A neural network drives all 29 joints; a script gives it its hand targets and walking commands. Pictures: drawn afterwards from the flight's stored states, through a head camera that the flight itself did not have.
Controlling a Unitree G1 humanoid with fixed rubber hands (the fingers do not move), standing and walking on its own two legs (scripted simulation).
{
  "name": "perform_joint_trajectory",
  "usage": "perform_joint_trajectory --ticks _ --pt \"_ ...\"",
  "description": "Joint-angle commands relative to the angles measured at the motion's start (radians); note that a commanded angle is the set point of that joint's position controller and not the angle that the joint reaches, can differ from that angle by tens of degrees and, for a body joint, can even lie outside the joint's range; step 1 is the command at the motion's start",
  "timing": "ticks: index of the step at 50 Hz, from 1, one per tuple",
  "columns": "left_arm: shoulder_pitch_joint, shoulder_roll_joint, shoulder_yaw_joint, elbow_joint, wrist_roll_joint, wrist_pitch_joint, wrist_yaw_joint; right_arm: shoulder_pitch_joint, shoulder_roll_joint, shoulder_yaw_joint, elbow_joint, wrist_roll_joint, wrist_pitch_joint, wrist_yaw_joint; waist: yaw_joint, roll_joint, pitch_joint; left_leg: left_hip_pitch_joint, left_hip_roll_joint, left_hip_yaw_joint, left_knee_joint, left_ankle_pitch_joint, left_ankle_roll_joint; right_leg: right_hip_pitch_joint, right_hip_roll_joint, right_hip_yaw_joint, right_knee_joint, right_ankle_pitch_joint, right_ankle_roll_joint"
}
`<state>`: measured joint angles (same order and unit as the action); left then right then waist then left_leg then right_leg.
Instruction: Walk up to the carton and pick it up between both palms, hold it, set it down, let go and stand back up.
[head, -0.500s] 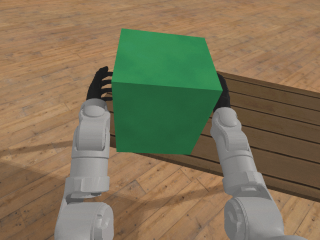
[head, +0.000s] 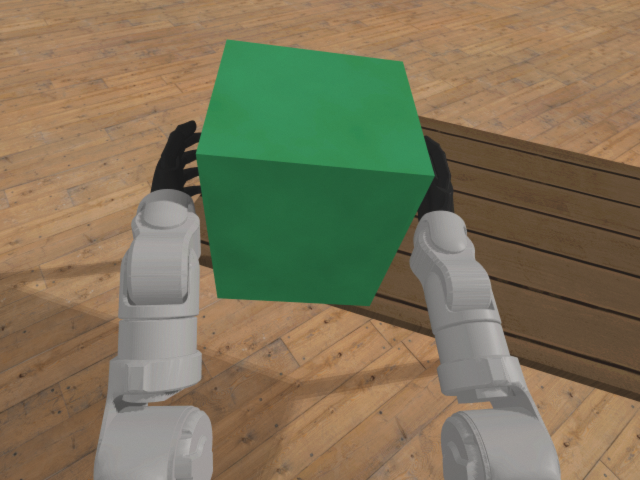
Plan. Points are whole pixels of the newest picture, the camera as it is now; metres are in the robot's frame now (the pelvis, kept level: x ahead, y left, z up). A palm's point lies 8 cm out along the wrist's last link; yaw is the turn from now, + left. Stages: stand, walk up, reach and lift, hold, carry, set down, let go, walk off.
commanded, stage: reach and lift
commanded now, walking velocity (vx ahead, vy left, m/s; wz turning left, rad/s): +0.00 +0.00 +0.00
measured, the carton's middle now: (305, 186) +0.43 -0.01 +0.13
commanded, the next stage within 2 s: hold in 0.66 s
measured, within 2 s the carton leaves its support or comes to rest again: neither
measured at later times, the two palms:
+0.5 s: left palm (165, 184) +0.37 +0.14 +0.19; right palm (436, 196) +0.37 -0.16 +0.17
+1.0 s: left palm (135, 176) +0.34 +0.15 +0.23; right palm (441, 173) +0.35 -0.14 +0.22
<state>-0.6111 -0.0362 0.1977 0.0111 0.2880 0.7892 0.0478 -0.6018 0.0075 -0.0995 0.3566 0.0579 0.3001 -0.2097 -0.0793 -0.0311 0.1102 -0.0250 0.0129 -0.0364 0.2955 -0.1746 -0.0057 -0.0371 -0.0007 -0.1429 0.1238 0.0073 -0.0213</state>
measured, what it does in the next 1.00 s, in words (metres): stands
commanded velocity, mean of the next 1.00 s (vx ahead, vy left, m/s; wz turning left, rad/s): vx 0.00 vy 0.00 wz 0.00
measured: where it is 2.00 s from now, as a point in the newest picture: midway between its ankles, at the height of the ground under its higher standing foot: outside the picture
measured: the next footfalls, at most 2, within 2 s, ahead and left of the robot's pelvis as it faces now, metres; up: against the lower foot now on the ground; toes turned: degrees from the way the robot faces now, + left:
none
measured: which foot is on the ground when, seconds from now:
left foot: down 0.00-1.00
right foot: down 0.00-1.00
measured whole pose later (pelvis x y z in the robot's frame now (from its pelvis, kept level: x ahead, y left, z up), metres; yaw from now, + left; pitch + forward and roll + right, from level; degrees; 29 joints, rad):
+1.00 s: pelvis +0.01 +0.00 +0.00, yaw +0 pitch -11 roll -1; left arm -0.59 -0.08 0.25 -0.32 0.40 1.02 -0.03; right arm -0.61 -0.04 0.01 0.14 0.22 0.47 -0.29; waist -0.11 -0.07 0.13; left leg 0.12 0.01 -0.03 0.26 -0.18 -0.01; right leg 0.10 0.00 -0.14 0.10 0.00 -0.02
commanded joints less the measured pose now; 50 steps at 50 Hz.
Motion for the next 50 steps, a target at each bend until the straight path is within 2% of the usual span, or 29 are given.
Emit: perform_joint_trajectory --ticks 1,3,5,6,7,8,9,12,14,16,19,20,21,23,25,26,30,33,36,37,39,40,41,42,43,44,46,48,50 --pt "-0.632 -0.347 -0.397 -0.243 -0.169 -0.072 -0.181 -0.709 0.341 0.334 -0.35 0.074 -0.053 0.06 -0.004 0.035 -0.624 -0.136 -0.042 0.044 -0.047 0.287 0.011 0.526 0.004 0.075 0.101 0.282 0.048" --pt "-0.636 -0.32 -0.365 -0.241 -0.151 -0.054 -0.197 -0.671 0.325 0.335 -0.309 0.085 -0.02 0.048 -0.019 0.027 -0.559 -0.139 -0.05 0.041 -0.06 0.249 0.01 0.515 0.008 0.075 0.09 0.236 0.05" --pt "-0.66 -0.301 -0.347 -0.232 -0.138 -0.041 -0.208 -0.68 0.307 0.303 -0.288 0.084 0.0 0.042 -0.024 0.046 -0.522 -0.152 -0.047 0.047 -0.072 0.192 0.004 0.488 0.009 0.058 0.084 0.154 0.048" --pt "-0.664 -0.293 -0.298 -0.18 -0.121 -0.028 -0.214 -0.682 0.284 0.287 -0.254 0.065 0.013 0.044 -0.005 0.037 -0.453 -0.167 -0.044 0.045 -0.09 0.128 0.007 0.459 0.004 0.053 0.072 0.074 0.045" --pt "-0.662 -0.286 -0.283 -0.148 -0.115 -0.02 -0.219 -0.688 0.274 0.262 -0.234 0.059 0.019 0.046 -0.011 0.022 -0.418 -0.181 -0.037 0.045 -0.099 0.078 0.011 0.439 0.002 0.05 0.069 0.025 0.044" --pt "-0.695 -0.281 -0.266 -0.143 -0.102 -0.017 -0.222 -0.705 0.27 0.24 -0.2 0.048 0.024 0.051 -0.015 0.036 -0.39 -0.193 -0.035 0.047 -0.108 0.031 0.009 0.42 0.005 0.043 0.071 -0.027 0.042" --pt "-0.706 -0.283 -0.257 -0.149 -0.107 -0.017 -0.224 -0.714 0.279 0.237 -0.205 0.053 0.025 0.057 -0.013 0.021 -0.378 -0.201 -0.037 0.05 -0.115 0.032 0.01 0.416 0.009 0.035 0.07 -0.032 0.044" --pt "-0.692 -0.301 -0.299 -0.2 -0.108 -0.02 -0.215 -0.713 0.289 0.257 -0.253 0.073 0.009 0.058 -0.006 0.053 -0.455 -0.151 -0.039 0.05 -0.094 0.146 0.005 0.418 0.01 0.048 0.087 0.069 0.044" --pt "-0.673 -0.326 -0.319 -0.242 -0.113 -0.021 -0.214 -0.694 0.294 0.258 -0.282 0.078 0.001 0.051 -0.018 0.069 -0.52 -0.091 -0.042 0.046 -0.073 0.233 -0.01 0.43 0.017 0.044 0.088 0.141 0.037" --pt "-0.693 -0.317 -0.319 -0.235 -0.119 -0.024 -0.214 -0.732 0.291 0.273 -0.303 0.078 0.0 0.043 -0.015 0.047 -0.55 -0.073 -0.042 0.049 -0.06 0.262 -0.01 0.444 0.022 0.042 0.082 0.166 0.037" --pt "-0.667 -0.319 -0.33 -0.228 -0.124 -0.008 -0.219 -0.709 0.284 0.282 -0.301 0.078 0.013 0.036 -0.017 0.049 -0.492 -0.09 -0.043 0.051 -0.062 0.25 -0.013 0.444 0.019 0.042 0.076 0.152 0.037" --pt "-0.662 -0.312 -0.329 -0.225 -0.131 0.001 -0.221 -0.705 0.28 0.284 -0.295 0.086 0.022 0.033 -0.022 0.034 -0.47 -0.099 -0.04 0.046 -0.07 0.229 -0.015 0.442 0.019 0.042 0.069 0.13 0.036" --pt "-0.698 -0.306 -0.322 -0.212 -0.125 0.003 -0.224 -0.719 0.276 0.267 -0.263 0.077 0.028 0.034 -0.025 0.046 -0.444 -0.119 -0.041 0.046 -0.077 0.172 -0.012 0.433 0.015 0.037 0.064 0.073 0.036" --pt "-0.722 -0.305 -0.303 -0.206 -0.114 -0.001 -0.222 -0.749 0.288 0.262 -0.263 0.068 0.032 0.042 -0.017 0.043 -0.45 -0.131 -0.039 0.056 -0.088 0.127 -0.004 0.415 0.021 0.03 0.069 0.028 0.041" --pt "-0.739 -0.321 -0.332 -0.264 -0.137 -0.007 -0.213 -0.749 0.291 0.27 -0.305 0.079 0.024 0.05 -0.022 0.046 -0.517 -0.111 -0.038 0.051 -0.075 0.173 -0.008 0.423 0.023 0.028 0.082 0.062 0.038" --pt "-0.723 -0.326 -0.358 -0.282 -0.151 -0.008 -0.207 -0.761 0.296 0.288 -0.352 0.097 0.017 0.049 -0.024 0.069 -0.556 -0.096 -0.041 0.052 -0.066 0.217 -0.013 0.424 0.027 0.031 0.088 0.101 0.039" --pt "-0.708 -0.351 -0.391 -0.339 -0.152 -0.002 -0.198 -0.744 0.307 0.319 -0.38 0.103 0.019 0.035 -0.026 0.082 -0.605 -0.031 -0.048 0.052 -0.023 0.346 -0.026 0.428 0.036 0.035 0.093 0.207 0.031" --pt "-0.621 -0.341 -0.379 -0.34 -0.142 0.034 -0.209 -0.687 0.29 0.346 -0.406 0.127 0.045 0.022 -0.033 0.059 -0.591 -0.017 -0.044 0.043 -0.015 0.399 -0.027 0.462 0.034 0.039 0.086 0.269 0.024" --pt "-0.623 -0.33 -0.369 -0.352 -0.123 0.063 -0.216 -0.66 0.266 0.326 -0.357 0.134 0.072 0.02 -0.024 0.073 -0.501 -0.024 -0.039 0.044 -0.038 0.342 -0.035 0.429 0.031 0.038 0.065 0.184 0.02" --pt "-0.623 -0.324 -0.345 -0.322 -0.116 0.076 -0.217 -0.673 0.255 0.323 -0.346 0.126 0.077 0.022 -0.011 0.059 -0.452 -0.03 -0.038 0.043 -0.05 0.31 -0.034 0.418 0.028 0.033 0.054 0.142 0.02" --pt "-0.625 -0.321 -0.339 -0.317 -0.12 0.085 -0.218 -0.689 0.256 0.319 -0.347 0.137 0.083 0.028 -0.013 0.048 -0.428 -0.048 -0.042 0.048 -0.051 0.286 -0.029 0.424 0.022 0.037 0.059 0.134 0.023" --pt "-0.644 -0.393 -0.439 -0.48 -0.148 0.081 -0.218 -0.749 0.294 0.367 -0.491 0.168 0.053 0.021 -0.071 -0.028 -0.598 0.019 -0.046 0.039 -0.019 0.438 -0.019 0.491 0.037 0.019 0.08 0.276 0.028" --pt "-0.629 -0.404 -0.459 -0.533 -0.152 0.084 -0.218 -0.745 0.302 0.418 -0.536 0.207 0.059 0.007 -0.042 0.022 -0.671 0.063 -0.048 0.026 -0.004 0.549 -0.016 0.507 0.031 0.028 0.085 0.37 0.024" --pt "-0.628 -0.414 -0.484 -0.57 -0.156 0.094 -0.222 -0.74 0.311 0.441 -0.588 0.232 0.069 -0.002 -0.047 0.039 -0.701 0.087 -0.051 0.023 0.016 0.627 -0.017 0.513 0.028 0.036 0.081 0.438 0.021" --pt "-0.616 -0.41 -0.481 -0.576 -0.148 0.107 -0.228 -0.733 0.31 0.456 -0.598 0.243 0.082 -0.008 -0.035 0.05 -0.681 0.086 -0.047 0.02 0.02 0.66 -0.016 0.517 0.022 0.039 0.08 0.462 0.014" --pt "-0.605 -0.399 -0.466 -0.57 -0.132 0.122 -0.234 -0.709 0.29 0.453 -0.576 0.246 0.094 -0.01 -0.033 0.054 -0.635 0.085 -0.041 0.022 0.011 0.649 -0.019 0.512 0.018 0.04 0.073 0.438 0.009" --pt "-0.582 -0.369 -0.425 -0.523 -0.1 0.156 -0.241 -0.673 0.238 0.42 -0.493 0.238 0.115 -0.009 -0.028 0.053 -0.501 0.065 -0.025 0.034 -0.029 0.543 -0.029 0.481 0.018 0.035 0.056 0.281 0.001" --pt "-0.571 -0.352 -0.389 -0.437 -0.082 0.18 -0.24 -0.664 0.197 0.359 -0.398 0.216 0.126 0.002 -0.026 0.052 -0.35 -0.017 -0.009 0.055 -0.091 0.357 -0.039 0.454 0.026 0.027 0.05 0.07 -0.004" --pt "-0.592 -0.353 -0.37 -0.367 -0.082 0.191 -0.239 -0.689 0.179 0.296 -0.317 0.198 0.128 0.019 -0.038 0.062 -0.254 -0.13 0.004 0.061 -0.151 0.146 -0.04 0.458 0.03 0.024 0.067 -0.05 0.001"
